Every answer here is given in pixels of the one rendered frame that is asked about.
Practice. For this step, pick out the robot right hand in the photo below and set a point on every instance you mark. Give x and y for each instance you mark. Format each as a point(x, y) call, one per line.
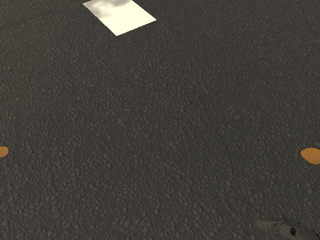
point(287, 227)

